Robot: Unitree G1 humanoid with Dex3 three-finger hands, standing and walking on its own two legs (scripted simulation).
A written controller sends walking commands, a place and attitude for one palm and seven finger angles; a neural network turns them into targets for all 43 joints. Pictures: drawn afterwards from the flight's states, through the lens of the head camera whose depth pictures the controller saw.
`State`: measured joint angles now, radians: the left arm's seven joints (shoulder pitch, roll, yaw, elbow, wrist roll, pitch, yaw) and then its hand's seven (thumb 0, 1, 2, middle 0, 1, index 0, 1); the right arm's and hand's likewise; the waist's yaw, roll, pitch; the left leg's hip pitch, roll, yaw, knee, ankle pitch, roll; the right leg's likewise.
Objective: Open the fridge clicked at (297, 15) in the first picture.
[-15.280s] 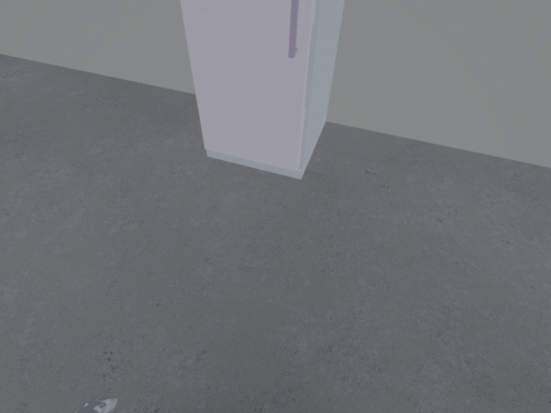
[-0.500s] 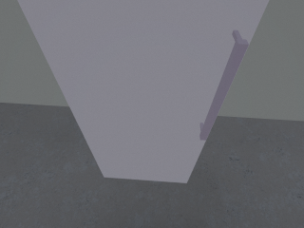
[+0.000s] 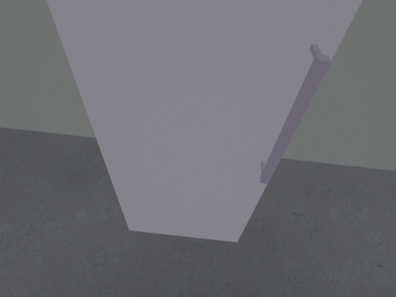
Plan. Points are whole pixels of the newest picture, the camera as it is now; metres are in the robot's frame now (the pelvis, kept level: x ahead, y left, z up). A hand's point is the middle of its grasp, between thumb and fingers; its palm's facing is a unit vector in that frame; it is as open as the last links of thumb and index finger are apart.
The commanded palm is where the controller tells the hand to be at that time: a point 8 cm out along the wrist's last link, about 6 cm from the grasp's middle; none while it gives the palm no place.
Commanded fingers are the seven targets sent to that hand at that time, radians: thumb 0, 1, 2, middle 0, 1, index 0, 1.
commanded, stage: look again from close up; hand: right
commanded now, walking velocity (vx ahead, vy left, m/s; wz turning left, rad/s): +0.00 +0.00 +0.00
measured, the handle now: (284, 127) +0.46 -0.16 +0.11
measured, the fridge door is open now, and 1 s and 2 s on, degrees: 0 0 0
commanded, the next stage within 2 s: raise the hand to about handle height in 0.78 s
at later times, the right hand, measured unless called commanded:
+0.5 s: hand out of the picture +0.01 -0.16 -0.17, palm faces +0.00 +0.97 -0.22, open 7.3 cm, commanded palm none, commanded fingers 0.00 -0.90 -0.90 0.20 0.30 0.20 0.30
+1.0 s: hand out of the picture +0.12 -0.19 -0.09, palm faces +0.25 +0.94 -0.23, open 7.3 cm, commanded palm +0.10 -0.23 -0.05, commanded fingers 0.00 -0.74 -0.83 0.21 0.41 0.21 0.41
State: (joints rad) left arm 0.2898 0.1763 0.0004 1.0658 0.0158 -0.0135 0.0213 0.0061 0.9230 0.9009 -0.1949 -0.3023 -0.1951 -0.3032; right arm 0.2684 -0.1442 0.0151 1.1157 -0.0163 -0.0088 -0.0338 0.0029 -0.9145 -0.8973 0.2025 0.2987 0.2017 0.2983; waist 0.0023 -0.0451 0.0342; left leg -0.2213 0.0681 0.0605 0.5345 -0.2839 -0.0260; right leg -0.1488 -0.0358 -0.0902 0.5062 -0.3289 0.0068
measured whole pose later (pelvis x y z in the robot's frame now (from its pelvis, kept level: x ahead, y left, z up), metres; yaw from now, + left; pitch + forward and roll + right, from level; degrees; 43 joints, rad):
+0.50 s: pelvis +0.00 +0.01 +0.00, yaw +1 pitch -1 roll -1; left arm 0.29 0.16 -0.01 1.11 0.02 -0.01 0.02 0.00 0.91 0.90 -0.20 -0.30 -0.20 -0.30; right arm 0.25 -0.15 0.01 1.11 -0.02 0.00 -0.03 0.00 -0.92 -0.90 0.20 0.30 0.20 0.30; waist 0.00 -0.02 0.06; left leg -0.22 0.05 0.06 0.51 -0.27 -0.01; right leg -0.13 -0.05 -0.10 0.45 -0.29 0.03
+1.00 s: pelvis -0.01 +0.01 +0.00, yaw -1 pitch -1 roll +0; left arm 0.33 0.20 0.00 0.95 -0.04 -0.18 0.07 0.01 0.92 0.90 -0.20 -0.30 -0.20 -0.30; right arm 0.41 -0.19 -0.04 0.40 0.11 -0.02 -0.11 0.03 -0.93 -0.89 0.21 0.31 0.21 0.31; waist -0.02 -0.02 0.04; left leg -0.24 0.06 0.07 0.54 -0.27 -0.01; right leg -0.17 -0.05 -0.08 0.51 -0.31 0.02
